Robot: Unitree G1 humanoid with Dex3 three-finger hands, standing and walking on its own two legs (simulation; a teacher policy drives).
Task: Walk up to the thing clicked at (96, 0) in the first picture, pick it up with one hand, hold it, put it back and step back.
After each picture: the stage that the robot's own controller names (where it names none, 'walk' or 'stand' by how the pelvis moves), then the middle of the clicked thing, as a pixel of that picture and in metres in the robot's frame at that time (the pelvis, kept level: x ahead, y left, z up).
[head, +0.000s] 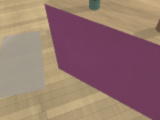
stand; out of the picture +0.95 -0.01 +0.07
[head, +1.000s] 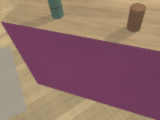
walk; out of the picture +0.80 +0.22 +0.09
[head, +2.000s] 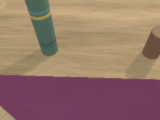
stand; (43, 26) +0.50 +0.19 +0.11
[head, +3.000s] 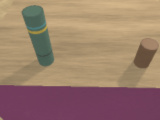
stand; (40, 39) +0.49 +0.21 +0.07
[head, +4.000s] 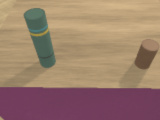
stand; (42, 41) +0.49 +0.21 +0.07
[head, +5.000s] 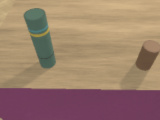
stand; (42, 42) +0.48 +0.21 +0.07
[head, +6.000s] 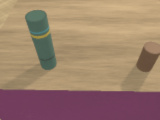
stand; (43, 43) +0.48 +0.20 +0.07
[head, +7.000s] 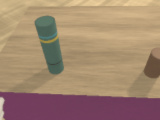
rise first; (51, 48) +0.47 +0.19 +0.07
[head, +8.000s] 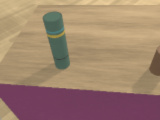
go down; (58, 43) +0.50 +0.18 +0.07
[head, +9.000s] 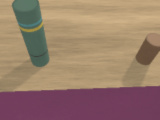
go down; (34, 37) +0.47 +0.18 +0.09
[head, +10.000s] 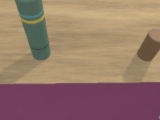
approach; (35, 30) +0.48 +0.17 +0.10
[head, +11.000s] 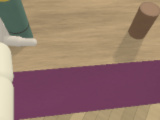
close; (11, 10) +0.50 +0.20 +0.14
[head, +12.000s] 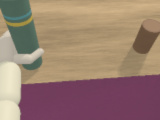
lift; (24, 35) +0.44 +0.19 +0.14
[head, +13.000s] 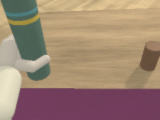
lift; (29, 38) +0.32 +0.17 +0.26
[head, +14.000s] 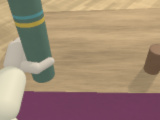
hold; (35, 41) +0.33 +0.16 +0.24
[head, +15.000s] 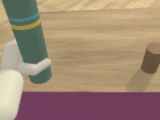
hold; (31, 42) +0.33 +0.17 +0.24
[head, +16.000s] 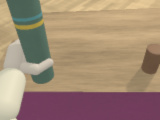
crouch; (34, 42) +0.34 +0.17 +0.24
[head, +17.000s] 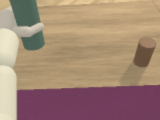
crouch; (25, 8) +0.45 +0.19 +0.27
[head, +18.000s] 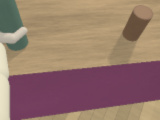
lower; (5, 12) +0.51 +0.20 +0.13
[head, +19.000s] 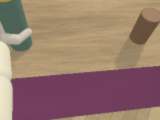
lower; (11, 13) +0.50 +0.20 +0.14
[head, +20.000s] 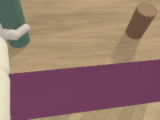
lower; (8, 8) +0.51 +0.20 +0.14
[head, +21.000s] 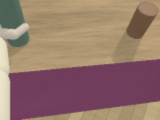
lower; (7, 8) +0.51 +0.20 +0.14
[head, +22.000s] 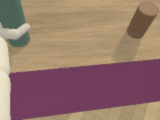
loosen; (9, 8) +0.51 +0.20 +0.14
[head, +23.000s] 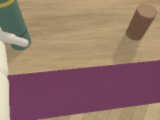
withdraw; (8, 15) +0.49 +0.20 +0.14
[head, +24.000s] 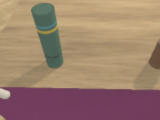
sink last; (50, 40) +0.47 +0.17 +0.11
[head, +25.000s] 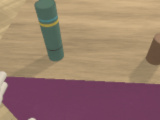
stand; (51, 33) +0.51 +0.19 +0.10
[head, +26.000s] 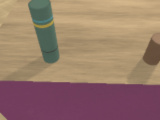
stand; (46, 34) +0.49 +0.19 +0.11
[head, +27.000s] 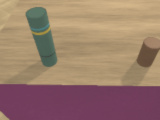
stand; (44, 40) +0.50 +0.20 +0.07
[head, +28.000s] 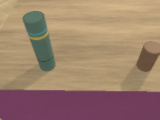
stand; (41, 44) +0.47 +0.21 +0.07
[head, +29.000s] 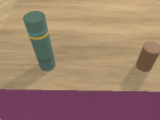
stand; (41, 44) +0.47 +0.21 +0.07
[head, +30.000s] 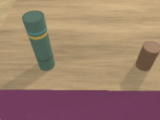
stand; (41, 44) +0.47 +0.21 +0.07
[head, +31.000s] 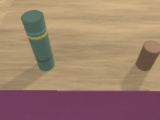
stand; (40, 44) +0.47 +0.21 +0.07
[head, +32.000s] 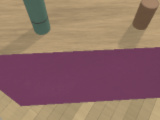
walk; (35, 4) +0.57 +0.22 +0.09
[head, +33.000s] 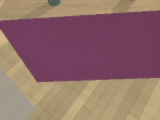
walk; out of the picture +0.84 +0.24 +0.09
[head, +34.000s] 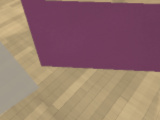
stand; out of the picture +1.13 +0.19 +0.09
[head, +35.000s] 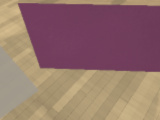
stand; out of the picture +1.10 +0.19 +0.07
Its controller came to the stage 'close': yes
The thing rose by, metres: 0.20
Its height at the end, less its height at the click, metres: +0.00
